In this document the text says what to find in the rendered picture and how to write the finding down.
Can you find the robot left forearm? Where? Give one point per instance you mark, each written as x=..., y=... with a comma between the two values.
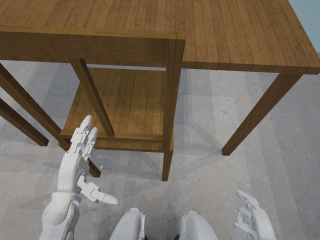
x=60, y=217

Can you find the robot left thigh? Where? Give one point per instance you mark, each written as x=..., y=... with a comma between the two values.
x=132, y=226

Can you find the table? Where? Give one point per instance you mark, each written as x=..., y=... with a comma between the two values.
x=227, y=35

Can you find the robot thigh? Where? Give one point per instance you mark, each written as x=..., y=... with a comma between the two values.
x=132, y=226
x=196, y=227

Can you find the robot right thigh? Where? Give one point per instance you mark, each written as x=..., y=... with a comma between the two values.
x=196, y=227

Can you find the left robot hand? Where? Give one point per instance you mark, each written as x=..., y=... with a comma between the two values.
x=75, y=162

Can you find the chair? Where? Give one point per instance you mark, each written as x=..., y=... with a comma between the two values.
x=132, y=109

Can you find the right robot hand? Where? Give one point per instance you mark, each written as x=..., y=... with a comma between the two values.
x=257, y=225

